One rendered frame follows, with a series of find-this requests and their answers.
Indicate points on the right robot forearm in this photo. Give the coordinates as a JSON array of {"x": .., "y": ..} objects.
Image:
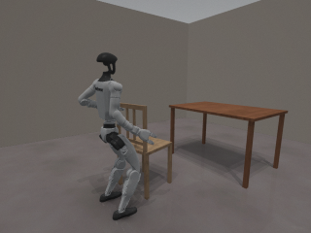
[{"x": 121, "y": 121}]

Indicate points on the robot left upper arm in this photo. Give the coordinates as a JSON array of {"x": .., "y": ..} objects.
[{"x": 88, "y": 93}]

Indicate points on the right robot shin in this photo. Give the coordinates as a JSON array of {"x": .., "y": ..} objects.
[{"x": 128, "y": 189}]

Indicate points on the chair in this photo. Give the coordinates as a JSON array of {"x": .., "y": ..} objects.
[{"x": 145, "y": 148}]

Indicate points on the left robot forearm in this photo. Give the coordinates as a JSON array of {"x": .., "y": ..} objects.
[{"x": 91, "y": 103}]

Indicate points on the left robot shin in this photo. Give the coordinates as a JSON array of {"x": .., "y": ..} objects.
[{"x": 114, "y": 177}]

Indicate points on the robot right hand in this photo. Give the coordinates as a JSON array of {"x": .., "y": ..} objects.
[{"x": 145, "y": 134}]

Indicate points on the robot shin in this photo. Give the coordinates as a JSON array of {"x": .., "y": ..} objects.
[
  {"x": 128, "y": 189},
  {"x": 114, "y": 177}
]

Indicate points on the robot right upper arm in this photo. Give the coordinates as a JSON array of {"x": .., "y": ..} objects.
[{"x": 115, "y": 97}]

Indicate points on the table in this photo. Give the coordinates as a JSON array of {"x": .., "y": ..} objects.
[{"x": 249, "y": 113}]

